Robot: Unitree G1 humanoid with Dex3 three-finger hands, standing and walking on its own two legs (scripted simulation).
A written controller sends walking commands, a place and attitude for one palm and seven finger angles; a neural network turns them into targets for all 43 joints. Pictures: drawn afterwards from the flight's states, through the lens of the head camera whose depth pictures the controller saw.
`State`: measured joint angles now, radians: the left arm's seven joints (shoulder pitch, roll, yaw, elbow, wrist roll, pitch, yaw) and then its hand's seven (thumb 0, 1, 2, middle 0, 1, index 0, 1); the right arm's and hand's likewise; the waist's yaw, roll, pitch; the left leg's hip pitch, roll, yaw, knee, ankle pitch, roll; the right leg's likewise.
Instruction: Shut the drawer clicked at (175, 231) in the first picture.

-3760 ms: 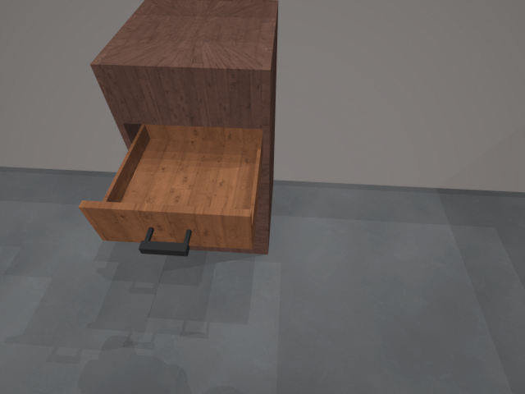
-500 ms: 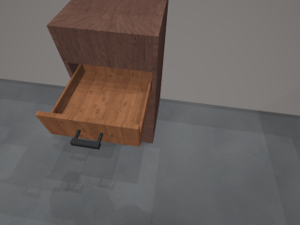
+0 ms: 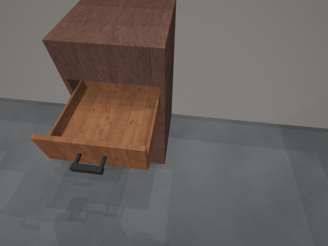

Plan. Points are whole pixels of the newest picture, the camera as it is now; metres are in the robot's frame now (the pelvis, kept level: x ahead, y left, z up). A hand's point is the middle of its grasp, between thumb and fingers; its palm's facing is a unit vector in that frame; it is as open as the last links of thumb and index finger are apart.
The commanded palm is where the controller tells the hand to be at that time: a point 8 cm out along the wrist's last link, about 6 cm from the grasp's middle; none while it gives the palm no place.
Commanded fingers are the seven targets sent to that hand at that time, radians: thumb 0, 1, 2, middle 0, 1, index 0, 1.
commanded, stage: come to a stop and stand still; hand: left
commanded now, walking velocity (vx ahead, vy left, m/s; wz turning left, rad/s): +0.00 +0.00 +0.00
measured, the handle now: (89, 163) +0.38 +0.28 -0.15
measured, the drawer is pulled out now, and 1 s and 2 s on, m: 0.30 0.30 0.30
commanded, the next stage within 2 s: look again from close up in 0.46 s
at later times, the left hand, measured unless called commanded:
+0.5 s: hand out of the picture -0.03 +0.23 -0.17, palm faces +0.00 -0.97 -0.23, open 7.4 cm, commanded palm none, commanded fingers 0.00 0.90 0.90 -0.20 -0.30 -0.20 -0.30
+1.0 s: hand out of the picture +0.00 +0.19 -0.17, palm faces -0.01 -0.98 -0.19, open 7.3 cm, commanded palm none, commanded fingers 0.00 0.90 0.90 -0.20 -0.30 -0.20 -0.30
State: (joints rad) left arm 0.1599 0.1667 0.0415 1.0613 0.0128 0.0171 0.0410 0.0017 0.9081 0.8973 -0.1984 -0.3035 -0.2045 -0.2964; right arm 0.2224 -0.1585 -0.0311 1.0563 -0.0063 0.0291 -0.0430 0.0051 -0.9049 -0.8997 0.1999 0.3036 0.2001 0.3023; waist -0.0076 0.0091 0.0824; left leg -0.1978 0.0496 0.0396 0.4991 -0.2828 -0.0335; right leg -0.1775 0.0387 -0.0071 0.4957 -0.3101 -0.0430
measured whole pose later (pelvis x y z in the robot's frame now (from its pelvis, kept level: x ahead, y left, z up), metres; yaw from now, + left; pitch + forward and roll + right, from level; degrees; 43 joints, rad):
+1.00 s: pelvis +0.00 +0.02 +0.00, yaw -1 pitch +0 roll +0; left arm 0.28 0.16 -0.02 1.11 0.01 -0.02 0.03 0.01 0.92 0.90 -0.20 -0.30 -0.20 -0.30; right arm 0.26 -0.15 0.02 1.13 -0.01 -0.02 -0.02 0.01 -0.92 -0.90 0.20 0.30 0.20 0.30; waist 0.00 -0.01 0.02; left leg -0.21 0.00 0.03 0.45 -0.24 0.01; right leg -0.18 0.01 0.02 0.47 -0.29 -0.01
